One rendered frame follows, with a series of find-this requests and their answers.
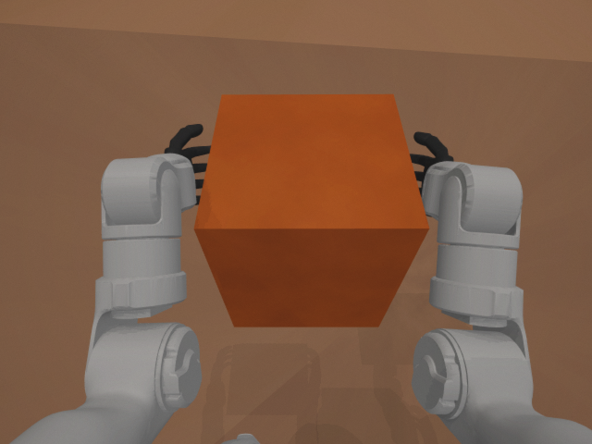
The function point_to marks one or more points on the robot right upper arm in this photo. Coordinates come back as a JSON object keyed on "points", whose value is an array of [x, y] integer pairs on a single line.
{"points": [[480, 386]]}

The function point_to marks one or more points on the right robot hand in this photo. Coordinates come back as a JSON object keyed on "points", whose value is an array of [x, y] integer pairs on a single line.
{"points": [[435, 146]]}

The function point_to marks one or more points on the robot right forearm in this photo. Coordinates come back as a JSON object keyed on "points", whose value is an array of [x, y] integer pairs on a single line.
{"points": [[478, 209]]}

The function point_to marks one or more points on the carton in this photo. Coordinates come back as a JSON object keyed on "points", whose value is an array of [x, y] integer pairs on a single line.
{"points": [[310, 213]]}

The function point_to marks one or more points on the robot left forearm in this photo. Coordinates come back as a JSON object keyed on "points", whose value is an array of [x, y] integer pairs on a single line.
{"points": [[142, 201]]}

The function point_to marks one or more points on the left robot hand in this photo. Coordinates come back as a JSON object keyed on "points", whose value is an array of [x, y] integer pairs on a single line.
{"points": [[179, 141]]}

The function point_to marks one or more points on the robot left upper arm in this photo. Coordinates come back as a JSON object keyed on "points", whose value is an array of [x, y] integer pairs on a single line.
{"points": [[137, 377]]}

